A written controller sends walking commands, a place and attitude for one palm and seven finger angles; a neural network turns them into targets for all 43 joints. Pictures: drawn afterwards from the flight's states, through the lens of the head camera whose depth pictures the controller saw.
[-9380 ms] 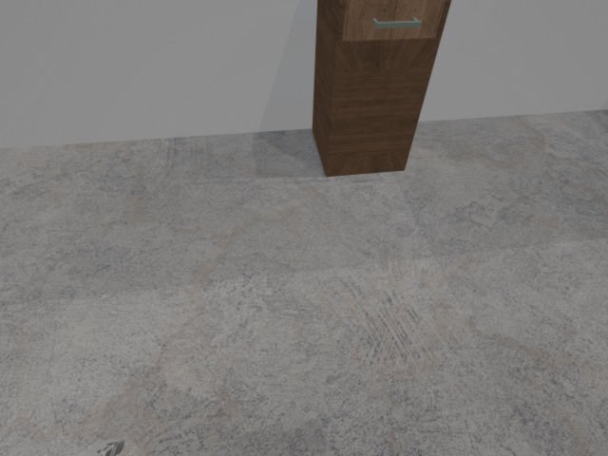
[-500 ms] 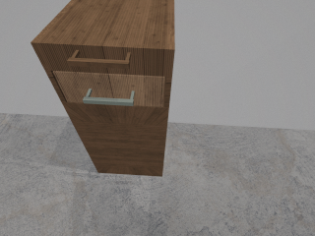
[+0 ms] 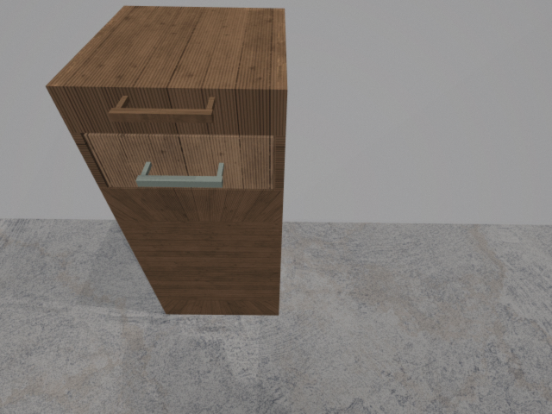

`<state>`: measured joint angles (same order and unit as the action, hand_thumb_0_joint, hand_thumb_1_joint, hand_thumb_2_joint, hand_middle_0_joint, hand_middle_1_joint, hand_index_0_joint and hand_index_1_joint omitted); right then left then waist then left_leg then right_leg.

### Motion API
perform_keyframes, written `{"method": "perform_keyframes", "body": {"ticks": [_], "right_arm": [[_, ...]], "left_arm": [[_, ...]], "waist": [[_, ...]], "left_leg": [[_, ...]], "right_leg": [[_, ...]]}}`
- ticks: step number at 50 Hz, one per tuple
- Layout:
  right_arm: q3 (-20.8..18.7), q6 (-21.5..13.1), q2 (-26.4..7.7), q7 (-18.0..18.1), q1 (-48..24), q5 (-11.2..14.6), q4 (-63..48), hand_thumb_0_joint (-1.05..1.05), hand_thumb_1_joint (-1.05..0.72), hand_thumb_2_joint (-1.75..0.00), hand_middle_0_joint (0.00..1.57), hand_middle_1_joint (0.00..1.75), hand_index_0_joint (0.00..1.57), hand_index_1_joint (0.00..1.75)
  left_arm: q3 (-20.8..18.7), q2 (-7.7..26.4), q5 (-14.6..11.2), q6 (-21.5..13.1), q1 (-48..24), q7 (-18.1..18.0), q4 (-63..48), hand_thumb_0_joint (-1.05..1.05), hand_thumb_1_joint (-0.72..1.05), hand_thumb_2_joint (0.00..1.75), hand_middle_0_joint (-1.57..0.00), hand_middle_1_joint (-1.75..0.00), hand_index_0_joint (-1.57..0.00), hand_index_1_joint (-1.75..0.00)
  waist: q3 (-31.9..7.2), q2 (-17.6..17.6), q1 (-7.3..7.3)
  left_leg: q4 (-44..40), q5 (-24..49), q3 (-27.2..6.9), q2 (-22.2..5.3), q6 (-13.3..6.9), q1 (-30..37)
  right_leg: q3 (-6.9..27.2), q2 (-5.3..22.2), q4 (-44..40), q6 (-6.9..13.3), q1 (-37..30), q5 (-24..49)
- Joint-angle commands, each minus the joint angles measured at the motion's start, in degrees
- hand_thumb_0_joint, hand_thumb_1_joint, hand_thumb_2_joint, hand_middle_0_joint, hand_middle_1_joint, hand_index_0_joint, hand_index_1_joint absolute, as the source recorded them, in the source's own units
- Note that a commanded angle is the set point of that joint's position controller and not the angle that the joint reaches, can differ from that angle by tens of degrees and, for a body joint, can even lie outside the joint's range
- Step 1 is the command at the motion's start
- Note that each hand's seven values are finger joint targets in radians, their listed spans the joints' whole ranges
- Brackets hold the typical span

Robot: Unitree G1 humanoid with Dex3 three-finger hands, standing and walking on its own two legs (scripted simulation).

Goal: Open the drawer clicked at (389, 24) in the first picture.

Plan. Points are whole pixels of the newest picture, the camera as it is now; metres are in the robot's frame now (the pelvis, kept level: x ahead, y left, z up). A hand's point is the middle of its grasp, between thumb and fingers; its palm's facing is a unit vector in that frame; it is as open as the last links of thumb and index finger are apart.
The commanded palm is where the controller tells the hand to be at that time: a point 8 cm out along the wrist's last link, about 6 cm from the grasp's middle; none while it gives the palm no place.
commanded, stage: look again from close up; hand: left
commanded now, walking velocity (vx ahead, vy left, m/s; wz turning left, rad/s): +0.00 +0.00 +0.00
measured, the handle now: (182, 174) +0.57 +0.23 +0.00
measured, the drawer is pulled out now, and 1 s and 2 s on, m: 0.00 0.00 0.00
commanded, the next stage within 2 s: shuffle to correct the standing spot in 0.16 s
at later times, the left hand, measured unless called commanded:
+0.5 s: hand out of the picture +0.00 +0.18 -0.18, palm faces +0.06 -0.99 -0.16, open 7.4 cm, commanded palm none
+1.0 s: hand (170, 399) +0.18 +0.19 -0.16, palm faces +0.04 -0.96 -0.28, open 7.4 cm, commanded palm none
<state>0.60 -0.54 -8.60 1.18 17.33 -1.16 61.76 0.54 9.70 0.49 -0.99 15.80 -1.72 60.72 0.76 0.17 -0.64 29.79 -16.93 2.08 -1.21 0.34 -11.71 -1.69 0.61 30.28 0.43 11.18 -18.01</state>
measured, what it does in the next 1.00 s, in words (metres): steps on the spot: right foot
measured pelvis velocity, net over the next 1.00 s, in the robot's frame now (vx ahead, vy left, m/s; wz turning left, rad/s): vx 0.10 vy -0.01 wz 0.03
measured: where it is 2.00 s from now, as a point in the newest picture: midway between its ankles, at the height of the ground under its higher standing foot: outside the picture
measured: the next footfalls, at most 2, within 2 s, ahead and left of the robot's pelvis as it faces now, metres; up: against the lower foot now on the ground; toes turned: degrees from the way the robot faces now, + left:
right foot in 0.88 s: +0.18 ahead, -0.09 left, +0.00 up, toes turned -4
left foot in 1.28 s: +0.10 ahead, +0.13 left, +0.00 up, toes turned -3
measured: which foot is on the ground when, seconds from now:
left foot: down 0.00-0.90, up 0.92-1.00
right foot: down 0.00-0.60, up 0.62-0.86, down 0.88-1.00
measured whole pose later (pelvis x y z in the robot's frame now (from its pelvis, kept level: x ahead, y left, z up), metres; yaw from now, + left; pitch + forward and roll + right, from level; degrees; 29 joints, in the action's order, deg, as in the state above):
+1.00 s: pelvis +0.10 -0.01 -0.01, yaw +1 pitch +0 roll +2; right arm -3.0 1.7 -9.1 2.7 14.1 -0.4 61.0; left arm -2.3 10.6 1.1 -0.9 8.7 -2.1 54.9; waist 5.7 0.8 -0.7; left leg 60.5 -32.3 -0.1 0.9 -0.1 -18.7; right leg -5.8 1.9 36.2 3.4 20.4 -15.7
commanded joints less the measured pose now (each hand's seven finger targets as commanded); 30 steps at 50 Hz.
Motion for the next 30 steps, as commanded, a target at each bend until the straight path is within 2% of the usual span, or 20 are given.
{"method": "perform_keyframes", "body": {"ticks": [1, 4, 6, 10, 13, 15, 16, 18, 21, 22, 23, 24, 25, 26, 27, 28, 29, 30], "right_arm": [[-0.7, -0.9, -5.8, 0.2, 2.1, 0.3, -1.9, 0.00, -0.90, -0.90, 0.20, 0.30, 0.20, 0.30], [-0.7, -1.1, -6.0, 0.3, 2.0, 0.3, -1.7, 0.00, -0.90, -0.90, 0.20, 0.30, 0.20, 0.30], [-0.7, -1.1, -5.8, 0.3, 1.8, 0.4, -1.4, 0.00, -0.90, -0.90, 0.20, 0.30, 0.20, 0.30], [-0.8, -1.3, -6.0, 0.5, 1.7, 0.4, -0.9, 0.00, -0.90, -0.90, 0.20, 0.30, 0.20, 0.30], [-0.8, -1.3, -5.9, 0.6, 1.7, 0.4, -0.5, 0.00, -0.90, -0.90, 0.20, 0.30, 0.20, 0.30], [-1.0, -1.0, -6.1, 0.4, 2.3, 0.3, -0.1, 0.00, -0.90, -0.90, 0.20, 0.30, 0.20, 0.30], [-1.1, -0.8, -6.1, 0.2, 2.3, 0.2, -0.1, 0.00, -0.90, -0.90, 0.20, 0.30, 0.20, 0.30], [-1.3, -0.6, -6.2, -0.1, 1.8, -0.1, -0.6, 0.00, -0.90, -0.90, 0.20, 0.30, 0.20, 0.30], [-1.4, -0.6, -5.0, -0.4, 1.5, -0.1, -1.7, 0.00, -0.90, -0.90, 0.20, 0.30, 0.20, 0.30], [-1.3, -0.9, -4.4, -0.5, 1.0, -0.1, -1.9, 0.00, -0.90, -0.90, 0.20, 0.30, 0.20, 0.30], [-1.2, -1.3, -4.0, -0.5, 0.5, -0.1, -2.5, 0.00, -0.90, -0.90, 0.20, 0.30, 0.20, 0.30], [-1.2, -1.6, -3.7, -0.6, 0.1, -0.1, -2.9, 0.00, -0.90, -0.90, 0.20, 0.30, 0.20, 0.30], [-1.1, -1.9, -3.6, -0.6, -0.1, 0.0, -3.0, 0.00, -0.90, -0.90, 0.20, 0.30, 0.20, 0.30], [-1.2, -2.2, -3.3, -0.6, 1.4, 0.1, -2.5, 0.00, -0.90, -0.90, 0.20, 0.30, 0.20, 0.30], [-1.1, -2.6, -3.3, -0.4, 4.4, 0.2, -1.1, 0.00, -0.90, -0.90, 0.20, 0.30, 0.20, 0.30], [-1.3, -3.0, -5.5, 0.0, 9.1, 0.1, 1.1, 0.00, -0.90, -0.90, 0.20, 0.30, 0.20, 0.30], [-1.9, -3.2, -8.9, 0.9, 14.8, -0.2, 2.9, 0.00, -0.90, -0.90, 0.20, 0.30, 0.20, 0.30], [-1.7, -2.8, -8.9, 1.7, 16.9, 0.0, 4.0, 0.00, -0.90, -0.90, 0.20, 0.30, 0.20, 0.30]], "left_arm": [[-1.2, 5.8, 0.2, -0.3, 3.3, -0.4, -2.2, 0.00, 0.90, 0.90, -0.20, -0.30, -0.20, -0.30], [-1.3, 5.7, 0.2, -0.3, 3.5, -0.3, -2.1, 0.00, 0.90, 0.90, -0.20, -0.30, -0.20, -0.30], [-1.3, 5.6, 0.3, -0.2, 3.6, -0.3, -1.8, 0.00, 0.90, 0.90, -0.20, -0.30, -0.20, -0.30], [-1.3, 5.6, 0.2, -0.4, 4.1, -0.2, -1.3, 0.00, 0.90, 0.90, -0.20, -0.30, -0.20, -0.30], [-1.4, 5.4, 0.2, -0.3, 4.1, -0.2, -0.9, 0.00, 0.90, 0.90, -0.20, -0.30, -0.20, -0.30], [-1.6, 5.4, 0.5, -0.2, 5.0, 0.0, -0.5, 0.00, 0.90, 0.90, -0.20, -0.30, -0.20, -0.30], [-1.7, 5.4, 0.8, 0.0, 5.3, 0.2, -0.4, 0.00, 0.90, 0.90, -0.20, -0.30, -0.20, -0.30], [-2.0, 5.5, 0.9, 0.1, 5.8, 0.6, -0.6, 0.00, 0.90, 0.90, -0.20, -0.30, -0.20, -0.30], [-2.8, 6.6, 1.0, -0.1, 7.9, 0.8, -0.3, 0.00, 0.90, 0.90, -0.20, -0.30, -0.20, -0.30], [-3.2, 7.0, 0.8, -0.3, 9.2, 0.7, -0.1, 0.00, 0.90, 0.90, -0.20, -0.30, -0.20, -0.30], [-3.5, 7.6, 0.7, -0.6, 10.5, 0.6, 0.4, 0.00, 0.90, 0.90, -0.20, -0.30, -0.20, -0.30], [-3.8, 8.2, 0.8, -1.0, 11.0, 0.5, 0.5, 0.00, 0.90, 0.90, -0.20, -0.30, -0.20, -0.30], [-3.9, 8.1, 0.8, -1.2, 11.1, 0.5, 0.6, 0.00, 0.90, 0.90, -0.20, -0.30, -0.20, -0.30], [-4.1, 7.9, 1.0, -1.3, 10.5, 0.5, 0.5, 0.00, 0.90, 0.90, -0.20, -0.30, -0.20, -0.30], [-3.9, 6.8, 1.0, -1.0, 8.4, 0.4, -0.1, 0.00, 0.90, 0.90, -0.20, -0.30, -0.20, -0.30], [-3.3, 4.7, 0.9, -0.8, 6.8, 0.5, -0.6, 0.00, 0.90, 0.90, -0.20, -0.30, -0.20, -0.30], [-2.6, 2.3, 0.7, -1.0, 5.9, 0.2, -1.2, 0.00, 0.90, 0.90, -0.20, -0.30, -0.20, -0.30], [-2.1, 2.2, 0.3, -1.1, 3.6, -0.4, -2.1, 0.00, 0.90, 0.90, -0.20, -0.30, -0.20, -0.30]], "waist": [[4.5, -0.1, 0.75], [3.4, 0.2, 0.96], [4.1, 0.7, 0.95], [1.9, 0.3, 0.95], [1.6, 0.4, 0.86], [2.2, 0.6, 1.07], [4.1, 0.5, 1.02], [6.9, 0.5, 1.29], [8.8, -5.6, 1.70], [8.5, -7.5, 2.24], [7.2, -9.5, 2.37], [6.8, -10.0, 2.38], [6.7, -9.2, 2.17], [6.0, -6.8, 1.17], [4.9, -2.6, -0.46], [2.7, 4.6, -1.82], [-0.7, 14.0, -3.19], [-0.5, 17.9, -3.63]], "left_leg": [[-6.8, 5.0, -4.2, -3.9, -2.5, -3.3], [-6.7, 5.8, -4.2, -4.1, -2.6, -3.3], [-7.0, 6.5, -4.1, -4.2, -2.5, -2.9], [-6.0, 9.3, -3.8, -4.3, -2.5, -1.2], [-6.0, 10.1, -3.8, -4.5, -2.6, -0.7], [-5.6, 2.0, -3.4, -4.1, -3.0, -1.8], [-6.0, -3.1, -3.7, -4.0, -3.3, -3.1], [-5.8, -10.5, -3.8, -3.5, -3.6, -6.3], [0.8, -10.1, -0.7, -0.6, -3.2, -11.4], [4.5, -7.9, 1.0, 0.3, -2.9, -12.8], [7.9, -6.5, 2.4, 0.6, -2.6, -13.2], [9.1, -6.2, 3.0, 0.5, -2.5, -13.5], [7.6, -6.4, 3.0, 0.2, -2.5, -12.7], [4.7, -4.5, 3.4, 0.1, -2.6, -8.9], [-0.6, 1.9, 2.1, -0.9, -3.0, -1.9], [-3.1, 19.1, -3.7, -5.3, -4.6, 6.1], [-3.2, 46.5, -12.7, -13.5, -9.0, 15.1], [-4.0, 72.8, -15.6, -18.1, -12.7, 20.8]], "right_leg": [[4.8, 4.0, -6.7, 1.8, 1.9, 3.7], [4.6, 4.1, -6.1, 1.8, 1.0, 5.3], [4.5, 4.2, -6.1, 1.7, 1.6, 6.1], [4.7, 4.7, -5.7, 1.7, 0.5, 9.8], [4.4, 4.6, -5.4, 1.6, 0.5, 10.8], [4.4, 4.2, -5.0, 2.1, 0.8, 1.5], [4.6, 3.9, -5.6, 2.4, 2.3, -4.4], [6.0, 4.2, -6.8, 3.1, 4.0, -11.7], [11.1, 6.8, -10.3, 5.1, 2.2, -16.7], [13.6, 8.8, -11.9, 6.3, 0.7, -15.5], [15.9, 11.3, -13.2, 7.4, -0.8, -11.3], [16.7, 13.0, -13.1, 8.4, -2.1, -5.3], [16.0, 13.6, -11.9, 9.0, -2.5, 1.1], [13.1, 12.5, -9.1, 8.6, -1.2, 4.8], [7.9, 9.3, -3.8, 6.7, 2.3, 9.0], [1.2, 3.7, 6.4, 3.8, 6.2, 13.2], [-4.5, -0.2, 17.4, 1.2, 13.8, 5.7], [-2.5, -0.6, 24.0, 0.5, 21.6, -16.0]]}}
